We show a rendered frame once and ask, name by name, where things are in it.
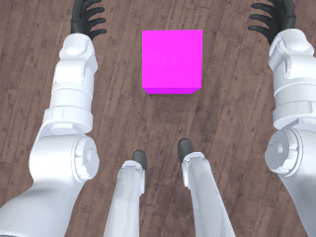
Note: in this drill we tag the right robot forearm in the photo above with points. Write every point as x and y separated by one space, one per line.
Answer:
294 75

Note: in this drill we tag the robot left hand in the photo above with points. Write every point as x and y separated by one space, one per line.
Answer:
80 23

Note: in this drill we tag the right robot upper arm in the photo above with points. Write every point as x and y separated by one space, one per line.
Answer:
291 154

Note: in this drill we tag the right robot shin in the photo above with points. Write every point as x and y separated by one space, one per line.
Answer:
196 154

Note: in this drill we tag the robot right hand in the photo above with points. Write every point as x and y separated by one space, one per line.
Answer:
282 18

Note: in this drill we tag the left robot upper arm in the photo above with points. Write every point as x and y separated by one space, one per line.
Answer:
60 165

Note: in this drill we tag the carton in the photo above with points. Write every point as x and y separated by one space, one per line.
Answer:
171 61

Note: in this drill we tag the left robot forearm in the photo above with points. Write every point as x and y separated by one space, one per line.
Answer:
72 90

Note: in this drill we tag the robot right thigh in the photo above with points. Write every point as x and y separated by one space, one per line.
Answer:
210 215

